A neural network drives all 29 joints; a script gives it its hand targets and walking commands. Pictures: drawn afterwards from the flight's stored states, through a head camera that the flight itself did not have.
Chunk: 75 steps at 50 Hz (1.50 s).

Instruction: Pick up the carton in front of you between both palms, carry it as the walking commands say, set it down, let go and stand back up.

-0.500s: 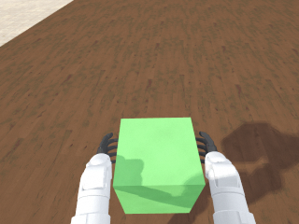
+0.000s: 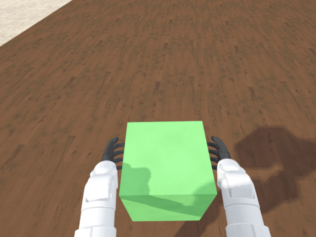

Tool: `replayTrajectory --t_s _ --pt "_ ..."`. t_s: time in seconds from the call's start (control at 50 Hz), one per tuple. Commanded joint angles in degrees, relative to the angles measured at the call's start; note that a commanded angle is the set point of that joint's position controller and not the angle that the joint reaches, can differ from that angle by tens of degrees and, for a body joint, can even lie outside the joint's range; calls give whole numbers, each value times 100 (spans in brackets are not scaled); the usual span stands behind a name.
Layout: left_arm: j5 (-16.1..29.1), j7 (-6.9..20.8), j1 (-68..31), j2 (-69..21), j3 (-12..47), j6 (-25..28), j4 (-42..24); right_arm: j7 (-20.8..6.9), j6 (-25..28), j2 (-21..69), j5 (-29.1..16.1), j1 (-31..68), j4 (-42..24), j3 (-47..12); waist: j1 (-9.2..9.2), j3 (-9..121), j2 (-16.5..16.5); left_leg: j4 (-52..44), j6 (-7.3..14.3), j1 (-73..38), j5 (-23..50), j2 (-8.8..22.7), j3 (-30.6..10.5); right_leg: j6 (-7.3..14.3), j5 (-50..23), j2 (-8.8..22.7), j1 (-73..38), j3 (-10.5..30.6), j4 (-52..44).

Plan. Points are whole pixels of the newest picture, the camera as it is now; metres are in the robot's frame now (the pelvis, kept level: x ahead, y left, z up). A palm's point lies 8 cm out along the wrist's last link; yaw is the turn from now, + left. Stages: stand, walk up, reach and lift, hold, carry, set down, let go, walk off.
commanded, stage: carry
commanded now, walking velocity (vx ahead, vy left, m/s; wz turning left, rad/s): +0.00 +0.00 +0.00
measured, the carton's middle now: (165, 174) +0.30 +0.00 -0.04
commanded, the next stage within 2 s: hold in 0.34 s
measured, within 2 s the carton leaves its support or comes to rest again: neither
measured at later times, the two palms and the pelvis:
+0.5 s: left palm (116, 166) +0.28 +0.13 +0.04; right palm (234, 171) +0.26 -0.17 +0.04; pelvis -0.01 +0.00 +0.01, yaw -6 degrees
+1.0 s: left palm (112, 155) +0.31 +0.14 +0.05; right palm (229, 173) +0.25 -0.15 +0.05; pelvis -0.01 +0.05 +0.01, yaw -12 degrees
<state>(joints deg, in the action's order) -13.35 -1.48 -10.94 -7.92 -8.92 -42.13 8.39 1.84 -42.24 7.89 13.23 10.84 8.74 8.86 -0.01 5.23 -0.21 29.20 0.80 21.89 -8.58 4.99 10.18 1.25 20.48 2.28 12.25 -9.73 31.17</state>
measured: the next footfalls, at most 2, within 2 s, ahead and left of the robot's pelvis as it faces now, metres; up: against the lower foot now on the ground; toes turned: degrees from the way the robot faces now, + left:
none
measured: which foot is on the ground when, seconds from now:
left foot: down 0.00-1.00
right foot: down 0.00-1.00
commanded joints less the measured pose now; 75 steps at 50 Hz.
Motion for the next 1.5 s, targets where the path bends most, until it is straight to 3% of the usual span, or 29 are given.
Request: replayTrajectory --t_s 0.0,0.32,0.34,0.36,0.4,0.46,0.56,0.62,0.8,0.92,1.02,1.12,1.22,1.28,1.4,1.48 --pt "1414 1295 -2443 -5122 3161 206 -342 -1330 242 5094 -1457 2572 -451 -3196 0 1354 16 -207 36 -1061 1021 489 -593 21 -1260 671 82 613 -624" --pt "1418 1314 -2473 -5148 3142 200 -323 -1341 233 5127 -1448 2596 -426 -3180 0 1307 9 -192 0 -1040 951 479 -552 55 -1311 673 111 615 -643" --pt "1396 1324 -1953 -5177 3019 202 -468 -1373 311 5298 -1354 2210 -190 -3004 -45 459 -735 -197 167 -2964 1681 -1163 -1354 63 -2831 -374 644 1695 -1257" --pt "1384 1317 -2139 -5037 3091 286 -785 -1314 480 5117 -1220 2163 -245 -2846 56 812 -598 -292 114 -2901 1864 -1031 -1483 117 -3001 -294 222 1802 -1212" --pt "1384 1318 -2191 -4997 3176 327 -672 -1222 547 5051 -1130 2093 -251 -2785 62 939 -293 -440 18 -2666 2072 -1036 -1439 3 -3530 -401 -478 1729 -1100" --pt "1447 1364 -2449 -4996 3304 388 -636 -1186 600 5026 -1109 2252 -153 -2771 146 822 -224 -608 -93 -2511 1583 -1164 -1340 -101 -2983 -498 -772 1628 -1273" --pt "1231 1344 -2402 -5173 3020 395 -186 -1421 559 5237 -1342 2890 -72 -3058 -184 600 -211 -753 -48 -2553 791 -1197 -1328 -166 -1864 -521 -403 1612 -1411" --pt "1121 1356 -2429 -5283 2867 371 66 -1553 537 5266 -1367 3049 140 -2999 -254 455 -163 -791 -40 -2785 607 -1138 -1333 -116 -1352 -539 -58 1587 -1484" --pt "1191 1574 -2932 -5586 2896 302 326 -1684 570 5397 -1199 3189 606 -2552 -12 454 54 -925 -156 -3292 223 -970 -1349 84 -595 -656 482 1469 -1565" --pt "1239 1654 -3213 -5706 2875 274 440 -1739 597 5429 -1096 3418 736 -2359 44 526 155 -1044 -205 -3276 -55 -828 -1463 135 -411 -727 463 1448 -1483" --pt "1015 1607 -3739 -5839 2257 378 1188 -1895 785 5218 -764 4150 1414 -1816 -31 322 196 -1058 -213 -3111 -903 -734 -1652 168 60 -705 770 1417 -1231" --pt "350 1437 -4272 -5455 1006 707 2272 -1846 1179 4923 -126 4840 2474 -815 -180 43 155 -793 -156 -2680 -1238 -724 -1751 153 289 -717 1394 1395 -785" --pt "-361 1131 -4223 -4356 -57 1280 2589 -1457 1693 4160 635 4641 3077 250 -275 34 24 -113 -141 -1838 -474 -840 -1548 98 21 -806 2100 1370 -246" --pt "-463 1077 -4164 -3927 -142 1847 2561 -1307 2192 3877 727 4505 3099 340 -329 479 -7 423 -121 -1271 483 -911 -1392 26 -338 -910 2593 1337 115" --pt "-106 1177 -4589 -4472 813 3020 2502 -1155 3317 4500 173 4832 3024 -736 -320 2528 -66 1656 -134 -679 1818 -1076 -1319 -158 -1285 -1104 3501 1249 996" --pt "249 1270 -4953 -4751 1604 3428 2242 -986 3704 4978 -311 5221 2596 -1789 -453 4399 -154 2501 -133 -128 2544 -1125 -1217 -339 -2107 -1132 3835 1251 1712"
